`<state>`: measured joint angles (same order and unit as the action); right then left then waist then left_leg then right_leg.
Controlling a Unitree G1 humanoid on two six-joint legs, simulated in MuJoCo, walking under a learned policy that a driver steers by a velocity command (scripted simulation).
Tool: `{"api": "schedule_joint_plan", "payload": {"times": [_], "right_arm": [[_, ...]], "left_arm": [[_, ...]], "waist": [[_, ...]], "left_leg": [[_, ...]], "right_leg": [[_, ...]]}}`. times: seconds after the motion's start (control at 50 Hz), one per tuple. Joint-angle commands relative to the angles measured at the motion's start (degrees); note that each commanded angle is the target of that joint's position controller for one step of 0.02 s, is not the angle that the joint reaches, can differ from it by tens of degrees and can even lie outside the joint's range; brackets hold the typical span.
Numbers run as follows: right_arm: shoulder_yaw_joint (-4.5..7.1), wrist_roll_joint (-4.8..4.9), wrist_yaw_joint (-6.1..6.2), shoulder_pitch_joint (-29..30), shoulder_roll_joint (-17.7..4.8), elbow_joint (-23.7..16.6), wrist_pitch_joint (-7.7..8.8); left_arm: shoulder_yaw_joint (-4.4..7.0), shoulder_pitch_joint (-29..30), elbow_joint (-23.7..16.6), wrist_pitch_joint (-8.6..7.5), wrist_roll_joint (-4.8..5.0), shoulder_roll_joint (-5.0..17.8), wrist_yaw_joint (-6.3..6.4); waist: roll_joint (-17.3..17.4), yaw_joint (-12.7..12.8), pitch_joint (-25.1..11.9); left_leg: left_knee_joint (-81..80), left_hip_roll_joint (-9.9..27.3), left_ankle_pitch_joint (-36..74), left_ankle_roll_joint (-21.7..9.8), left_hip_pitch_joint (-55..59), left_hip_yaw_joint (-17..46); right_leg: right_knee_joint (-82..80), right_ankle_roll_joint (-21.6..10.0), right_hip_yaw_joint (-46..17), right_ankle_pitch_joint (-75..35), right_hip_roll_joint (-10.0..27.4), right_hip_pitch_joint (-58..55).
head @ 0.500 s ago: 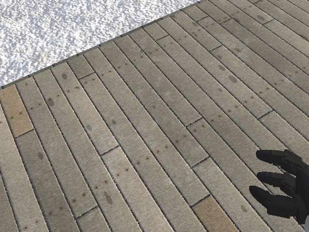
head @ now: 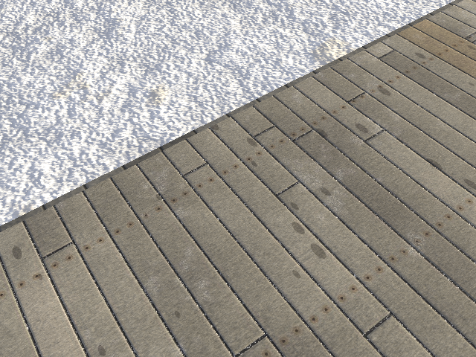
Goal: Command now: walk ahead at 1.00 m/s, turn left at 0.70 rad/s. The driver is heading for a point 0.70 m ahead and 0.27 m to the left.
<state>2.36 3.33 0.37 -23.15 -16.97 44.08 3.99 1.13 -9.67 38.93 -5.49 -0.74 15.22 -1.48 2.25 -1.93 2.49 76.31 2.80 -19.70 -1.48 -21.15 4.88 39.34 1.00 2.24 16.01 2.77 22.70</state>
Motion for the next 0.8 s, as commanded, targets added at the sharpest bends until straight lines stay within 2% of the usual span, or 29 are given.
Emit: {"api": "schedule_joint_plan", "payload": {"times": [0.02,0.04,0.06,0.1,0.16,0.2,0.22,0.26,0.28,0.3,0.32,0.34,0.36,0.38,0.4,0.42,0.44,0.46,0.5,0.56,0.6,0.62,0.64,0.7,0.72,0.74,0.76,0.78,0.8], "right_arm": [[1.00,-0.34,-0.66,2.81,-2.60,-6.40,-0.83],[1.00,-0.10,-1.07,3.71,-1.65,-6.59,-1.99],[0.83,-0.36,-1.22,5.30,-0.69,-7.06,-2.91],[0.52,-1.24,-1.56,8.19,0.08,-8.42,-3.42],[0.14,-1.39,-2.95,12.87,-0.57,-10.19,-3.03],[0.09,-1.56,-4.14,17.65,-1.31,-11.25,-2.55],[0.25,-1.47,-4.63,18.84,-1.85,-11.65,-2.35],[1.56,-0.84,-4.86,17.62,-5.06,-11.99,-2.32],[2.49,-0.24,-4.72,13.63,-7.02,-11.41,-2.74],[3.88,0.07,-4.48,5.48,-9.67,-9.73,-3.37],[6.16,-0.31,-3.86,-7.94,-13.98,-5.83,-4.14],[6.90,0.28,-2.64,-13.66,-15.32,-2.87,-4.78],[6.05,-1.21,-2.65,-5.42,-18.18,-5.39,-3.92],[4.90,-2.40,-3.06,-2.77,-14.27,-9.06,-2.11],[4.58,-2.72,-3.21,-3.15,-11.68,-8.95,-0.61],[4.27,-2.87,-3.64,-0.83,-10.92,-8.40,0.63],[4.00,-3.07,-3.65,2.71,-10.14,-8.79,1.36],[3.84,-3.49,-3.16,5.55,-9.76,-9.48,1.67],[3.08,-2.54,-2.09,6.76,-7.67,-9.24,1.54],[2.68,-1.51,-0.02,3.66,-6.69,-7.40,1.13],[2.97,-1.40,0.60,2.19,-7.22,-6.16,0.27],[3.26,-1.24,0.59,1.08,-7.77,-5.56,0.06],[3.38,-1.24,0.69,0.21,-7.81,-4.75,-0.17],[3.35,-1.13,1.76,-3.86,-5.77,-1.50,-1.48],[3.57,-1.33,2.18,-4.19,-5.81,-1.07,-1.92],[3.93,-1.79,2.40,-2.92,-6.59,-1.40,-2.20],[3.90,-2.20,2.11,0.41,-7.14,-2.63,-2.26],[2.48,-4.03,1.67,2.12,-3.04,-5.15,-2.27],[0.75,-1.95,0.52,-14.73,2.15,-3.60,-2.14]], "left_arm": [[2.63,-5.59,0.72,-0.76,-1.20,5.11,0.42],[2.56,-4.02,1.35,-1.05,-0.50,3.90,0.59],[2.67,-3.26,1.98,-1.28,0.10,3.68,0.82],[3.03,-2.98,2.65,-1.68,0.19,4.47,1.39],[3.73,-2.40,2.91,-1.70,0.01,7.48,2.31],[4.37,-4.50,3.49,-1.51,0.30,10.24,2.48],[4.67,-4.92,3.62,-1.26,0.29,11.82,2.43],[5.48,-6.43,3.61,-0.20,0.54,15.37,2.44],[5.93,-6.23,3.23,0.71,0.98,17.05,2.54],[6.38,-4.76,2.48,1.52,1.31,18.50,2.52],[6.32,-2.47,1.33,1.63,1.40,18.24,2.49],[4.65,-1.58,1.75,0.74,1.46,12.29,2.13],[1.53,-9.49,-2.03,-1.77,0.85,1.72,1.36],[1.13,-6.42,-5.49,-4.47,2.05,6.38,0.94],[2.08,1.06,-6.85,-5.45,3.61,10.31,1.03],[1.98,2.58,-6.98,-5.54,3.38,9.47,1.48],[1.85,1.55,-5.87,-4.99,1.81,8.54,1.95],[2.16,-0.44,-5.03,-4.05,1.00,8.66,1.90],[2.57,-0.36,-4.67,-2.43,0.28,8.91,2.07],[1.49,11.05,-8.76,-2.03,-0.93,5.19,2.08],[0.94,15.76,-10.72,-2.30,-0.57,2.42,1.36],[1.10,17.24,-11.47,-2.58,0.04,2.40,1.01],[1.56,17.86,-11.76,-2.80,0.45,3.25,0.75],[2.79,18.93,-12.42,-3.59,0.70,5.39,0.12],[3.35,17.61,-12.15,-3.80,0.63,6.30,0.16],[4.31,12.37,-10.91,-4.00,0.42,7.90,0.42],[5.01,3.23,-9.10,-4.10,0.03,9.26,0.59],[4.88,-8.29,-7.07,-3.71,-0.45,11.48,0.81],[4.90,-10.87,-4.50,-3.51,-1.88,13.78,-0.49]], "waist": [[-10.58,2.73,-2.45],[-10.43,1.80,-1.09],[-9.16,1.33,0.68],[-6.04,0.80,3.31],[-3.04,0.57,6.10],[-0.33,2.19,7.29],[-0.41,2.05,7.23],[-4.04,-0.15,3.46],[-6.96,-3.14,0.66],[-9.19,-7.90,-3.53],[-8.15,-14.11,-9.65],[1.41,-15.31,-7.27],[21.24,-1.63,-8.47],[14.16,-3.25,-16.90],[4.11,-4.22,-9.54],[-4.80,-0.77,-4.04],[-7.64,2.07,-2.09],[-6.09,4.30,-0.85],[-4.59,5.16,1.34],[-3.81,0.78,5.04],[-1.34,-1.87,4.08],[-0.64,-3.14,3.14],[0.22,-3.92,2.95],[3.25,-5.39,1.83],[4.21,-4.53,0.52],[5.12,-1.32,-3.04],[5.65,4.76,-8.63],[0.98,8.49,-19.38],[-25.93,1.06,-31.62]], "left_leg": [[2.21,7.08,5.90,-0.70,-21.27,2.37],[0.25,7.82,5.21,-0.75,-20.75,2.25],[-0.95,8.16,5.33,-0.73,-21.62,1.81],[-4.45,8.17,9.95,-0.56,-24.11,1.32],[-16.89,6.83,20.28,-1.44,-22.41,-2.92],[-26.01,5.05,25.50,-2.99,-18.96,-7.11],[-29.60,3.47,26.27,-3.90,-15.96,-9.43],[-31.24,-1.93,23.07,-5.62,-8.91,-14.69],[-30.44,-4.44,18.61,-6.49,-4.51,-16.29],[-29.13,-6.07,13.93,-7.99,4.87,-16.47],[-30.63,-6.95,12.28,-10.32,23.12,-13.65],[-35.36,-4.79,12.60,-12.74,34.29,-6.06],[-43.74,3.38,2.54,-22.17,42.33,22.66],[-58.95,11.18,-19.32,-25.62,43.61,45.34],[-65.26,11.65,-23.56,-21.84,36.29,46.85],[-65.93,10.73,-20.07,-19.80,26.79,43.82],[-64.26,8.58,-13.72,-18.93,19.01,38.90],[-63.50,5.46,-8.39,-18.75,12.79,33.96],[-64.80,1.88,-1.56,-17.95,6.56,25.86],[-64.76,-2.83,10.17,-15.88,-0.49,17.13],[-63.30,-5.04,10.02,-12.88,-2.91,14.37],[-63.31,-4.79,7.89,-11.95,-3.73,15.21],[-61.80,-4.50,9.03,-11.09,-2.01,15.40],[-53.64,-2.81,17.67,-8.32,10.87,17.44],[-50.17,-1.98,24.92,-7.51,15.09,18.20],[-44.13,-2.07,35.36,-5.96,17.73,17.94],[-33.75,-3.20,41.46,-3.18,17.56,15.67],[-15.26,-4.97,23.85,-0.60,7.42,13.22],[9.35,-14.89,-22.26,3.21,-10.72,11.03]], "right_leg": [[-25.09,-8.79,-20.58,3.66,14.91,-18.28],[-26.31,-8.28,-15.26,-0.75,14.29,-16.84],[-27.69,-7.90,-11.00,-4.87,14.16,-15.94],[-29.46,-7.89,-3.89,-11.85,13.62,-15.83],[-33.13,-6.82,5.58,-13.63,11.19,-15.61],[-34.46,-5.79,9.94,-17.53,10.48,-18.15],[-33.71,-5.25,11.73,-25.35,10.38,-19.73],[-26.31,-4.61,13.11,-56.27,10.83,-25.95],[-18.98,-4.49,13.35,-70.55,11.51,-28.44],[-7.57,-4.80,12.94,-79.22,12.27,-27.11],[9.20,-4.77,11.04,-76.31,11.38,-18.66],[34.16,-1.75,10.21,-29.08,2.80,-3.73],[55.83,0.14,1.61,17.77,-7.71,18.79],[55.53,-2.48,-10.69,14.36,-6.91,25.44],[49.45,-4.17,-11.01,9.15,-4.39,26.50],[42.61,-4.53,-11.07,5.01,-2.21,23.88],[38.09,-3.78,-11.84,2.64,-0.21,19.24],[34.63,-2.48,-12.79,1.07,0.91,15.19],[26.64,0.07,-11.71,0.29,2.25,12.01],[9.43,3.14,-7.31,-11.66,0.17,9.03],[-1.04,3.73,-5.19,-21.27,-2.53,3.59],[-4.46,3.84,-4.89,-24.22,-3.81,-0.10],[-7.67,3.82,-4.77,-26.97,-4.52,-1.32],[-14.45,2.26,-5.74,-29.70,-4.74,0.45],[-15.02,1.28,-5.50,-27.96,-5.27,-0.04],[-15.07,-0.08,-4.47,-27.22,-6.17,-4.87],[-15.42,-1.64,-3.96,-32.66,-4.04,-14.42],[-5.64,-4.10,-12.49,-48.45,6.54,-33.77],[-7.05,-19.47,-41.95,-55.17,25.09,-54.08]]}}
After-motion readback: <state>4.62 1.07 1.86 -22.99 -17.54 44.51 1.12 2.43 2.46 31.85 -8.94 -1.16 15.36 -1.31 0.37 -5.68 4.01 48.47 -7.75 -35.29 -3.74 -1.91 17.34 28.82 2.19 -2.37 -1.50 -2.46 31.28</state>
